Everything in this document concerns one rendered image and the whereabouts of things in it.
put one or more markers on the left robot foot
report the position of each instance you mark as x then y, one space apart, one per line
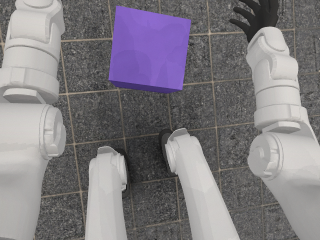
126 191

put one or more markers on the left robot forearm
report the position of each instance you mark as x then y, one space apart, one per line
32 53

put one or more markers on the robot left upper arm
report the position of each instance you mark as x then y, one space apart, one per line
31 134

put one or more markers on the right robot forearm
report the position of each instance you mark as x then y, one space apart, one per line
276 86

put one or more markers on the robot right upper arm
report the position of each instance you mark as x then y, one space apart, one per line
289 165

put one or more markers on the left robot thigh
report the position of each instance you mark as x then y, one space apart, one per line
105 216

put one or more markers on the carton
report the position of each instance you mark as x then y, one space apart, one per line
149 51

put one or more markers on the right robot hand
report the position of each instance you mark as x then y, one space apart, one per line
265 16

